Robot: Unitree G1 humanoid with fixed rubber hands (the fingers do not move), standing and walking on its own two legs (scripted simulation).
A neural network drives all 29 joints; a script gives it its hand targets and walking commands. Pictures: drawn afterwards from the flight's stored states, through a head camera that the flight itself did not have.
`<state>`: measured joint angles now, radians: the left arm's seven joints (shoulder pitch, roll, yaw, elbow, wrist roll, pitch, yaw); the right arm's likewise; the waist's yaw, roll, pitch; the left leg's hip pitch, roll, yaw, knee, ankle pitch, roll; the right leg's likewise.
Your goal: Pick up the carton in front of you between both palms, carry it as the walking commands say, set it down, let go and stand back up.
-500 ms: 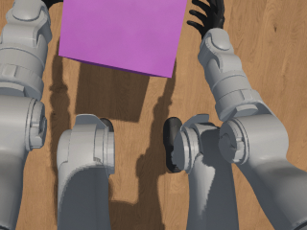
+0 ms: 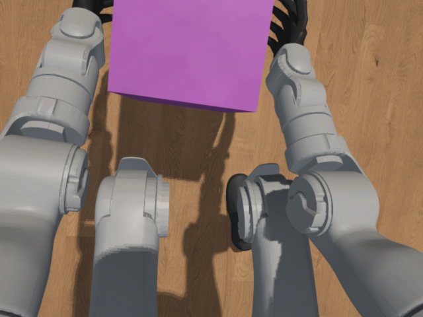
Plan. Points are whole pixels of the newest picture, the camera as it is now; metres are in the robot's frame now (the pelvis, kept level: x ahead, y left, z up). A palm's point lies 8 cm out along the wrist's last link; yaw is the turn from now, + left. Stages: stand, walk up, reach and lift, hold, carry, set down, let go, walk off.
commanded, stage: reach and lift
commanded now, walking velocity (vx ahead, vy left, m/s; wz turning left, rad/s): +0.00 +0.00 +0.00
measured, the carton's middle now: (190, 49) +0.52 +0.05 -0.23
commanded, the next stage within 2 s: none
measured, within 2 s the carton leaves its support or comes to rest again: neither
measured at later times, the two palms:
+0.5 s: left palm out of the picture +0.48 +0.21 +0.04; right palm (377, 27) +0.48 -0.09 +0.05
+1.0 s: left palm out of the picture +0.43 +0.20 +0.20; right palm out of the picture +0.46 -0.10 +0.21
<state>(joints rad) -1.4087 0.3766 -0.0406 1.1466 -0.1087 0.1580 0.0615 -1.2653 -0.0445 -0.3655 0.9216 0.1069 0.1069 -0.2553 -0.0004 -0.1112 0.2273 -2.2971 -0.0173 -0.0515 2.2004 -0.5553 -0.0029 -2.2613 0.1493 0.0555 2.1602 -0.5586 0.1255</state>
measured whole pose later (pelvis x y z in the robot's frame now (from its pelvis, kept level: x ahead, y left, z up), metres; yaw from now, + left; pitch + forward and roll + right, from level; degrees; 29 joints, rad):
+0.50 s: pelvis +0.00 -0.01 +0.12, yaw +4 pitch +42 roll -3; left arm -1.08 0.14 0.31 0.87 0.20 0.31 -0.02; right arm -0.95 0.14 -0.55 0.62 -0.17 0.26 -0.15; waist 0.00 -0.05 -0.14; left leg -2.03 -0.09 -0.09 1.79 -0.48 -0.04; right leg -1.99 0.14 0.08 1.78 -0.53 0.09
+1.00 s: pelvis +0.05 -0.01 +0.25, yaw +6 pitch +32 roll -1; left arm -0.68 0.02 0.30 0.72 0.16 0.31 0.02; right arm -0.61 0.16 -0.41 0.60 -0.14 0.25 -0.13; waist 0.00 -0.04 -0.23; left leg -1.44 -0.09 -0.11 1.37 -0.48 -0.04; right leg -1.41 0.12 0.11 1.37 -0.52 0.05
